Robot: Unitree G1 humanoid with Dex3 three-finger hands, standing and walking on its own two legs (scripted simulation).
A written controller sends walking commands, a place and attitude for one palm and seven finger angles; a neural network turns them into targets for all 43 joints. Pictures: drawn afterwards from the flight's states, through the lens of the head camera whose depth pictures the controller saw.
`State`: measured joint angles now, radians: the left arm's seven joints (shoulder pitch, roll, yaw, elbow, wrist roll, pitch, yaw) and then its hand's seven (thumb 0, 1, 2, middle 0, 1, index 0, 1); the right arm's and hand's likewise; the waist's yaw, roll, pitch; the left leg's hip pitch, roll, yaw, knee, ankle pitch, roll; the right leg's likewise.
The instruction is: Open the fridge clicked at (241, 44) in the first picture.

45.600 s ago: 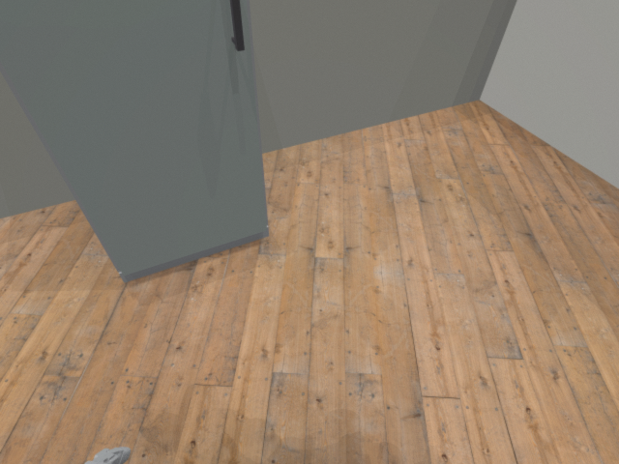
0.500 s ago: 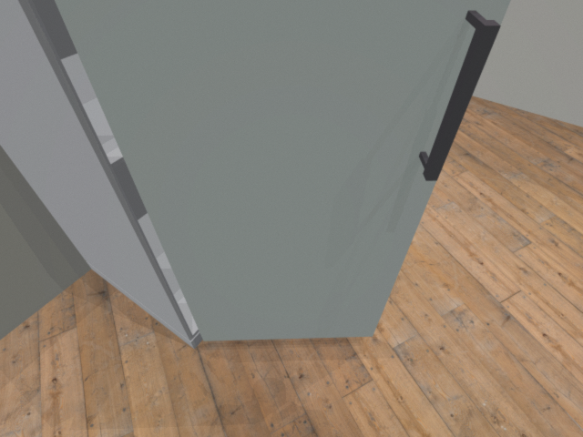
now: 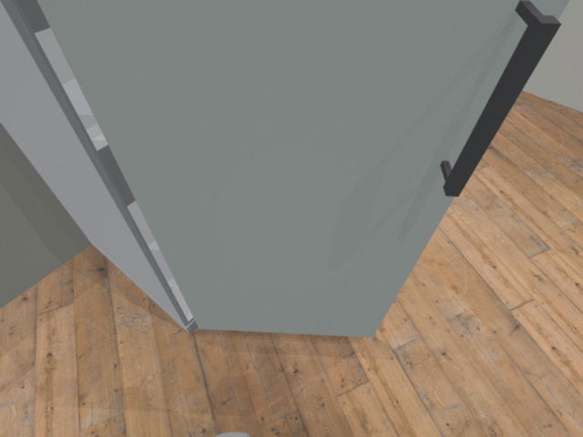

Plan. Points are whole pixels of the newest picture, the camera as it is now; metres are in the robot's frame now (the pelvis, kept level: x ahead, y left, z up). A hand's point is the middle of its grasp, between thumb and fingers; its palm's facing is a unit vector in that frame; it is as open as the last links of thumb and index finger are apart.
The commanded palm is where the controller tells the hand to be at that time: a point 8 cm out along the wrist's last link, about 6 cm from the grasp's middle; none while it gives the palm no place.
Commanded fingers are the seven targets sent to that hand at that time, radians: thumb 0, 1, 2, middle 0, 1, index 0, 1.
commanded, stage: come to a stop and stand still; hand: right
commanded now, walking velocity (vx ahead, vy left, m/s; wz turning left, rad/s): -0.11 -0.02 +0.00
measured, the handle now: (483, 114) +0.47 -0.19 +0.21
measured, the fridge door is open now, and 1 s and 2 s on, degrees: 54 54 54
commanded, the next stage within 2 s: look again from close up in 1.24 s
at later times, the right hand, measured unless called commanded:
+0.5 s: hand out of the picture -0.01 -0.16 -0.16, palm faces +0.02 +0.98 -0.21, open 7.3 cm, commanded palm none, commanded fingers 0.00 -0.90 -0.90 0.20 0.30 0.20 0.30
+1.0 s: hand out of the picture -0.02 -0.16 -0.16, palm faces +0.01 +0.97 -0.25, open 7.3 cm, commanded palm none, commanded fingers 0.00 -0.90 -0.90 0.20 0.30 0.20 0.30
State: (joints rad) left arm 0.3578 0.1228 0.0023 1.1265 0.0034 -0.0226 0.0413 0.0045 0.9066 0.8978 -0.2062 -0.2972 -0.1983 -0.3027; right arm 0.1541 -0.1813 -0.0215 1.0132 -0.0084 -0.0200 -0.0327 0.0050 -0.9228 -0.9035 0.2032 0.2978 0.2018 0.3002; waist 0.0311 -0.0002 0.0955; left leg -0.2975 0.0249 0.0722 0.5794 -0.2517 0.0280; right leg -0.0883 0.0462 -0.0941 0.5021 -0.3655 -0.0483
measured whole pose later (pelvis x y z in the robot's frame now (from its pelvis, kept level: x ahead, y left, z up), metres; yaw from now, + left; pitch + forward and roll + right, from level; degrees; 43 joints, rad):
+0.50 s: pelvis -0.03 +0.02 +0.01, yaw +1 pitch -2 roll -1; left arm 0.26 0.16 0.01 1.09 0.01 -0.01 0.02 0.00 0.91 0.90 -0.20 -0.30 -0.20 -0.30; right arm 0.25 -0.19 -0.01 1.06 -0.01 0.01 -0.02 0.00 -0.92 -0.90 0.20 0.30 0.20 0.30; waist -0.01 0.02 0.06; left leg -0.27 -0.01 0.08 0.43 -0.13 0.06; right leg -0.08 0.02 -0.10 0.41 -0.29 -0.03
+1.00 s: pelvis -0.03 +0.02 +0.00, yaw +1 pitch -2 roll -2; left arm 0.38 0.16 -0.02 1.05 0.02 -0.02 0.02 0.00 0.91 0.90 -0.20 -0.30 -0.19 -0.30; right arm 0.30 -0.14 0.01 1.11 -0.01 -0.02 -0.02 0.01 -0.91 -0.90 0.21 0.30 0.20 0.30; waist 0.02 -0.06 -0.02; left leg -0.31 0.01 0.07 0.52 -0.18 0.06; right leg -0.11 0.03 -0.10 0.46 -0.32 -0.03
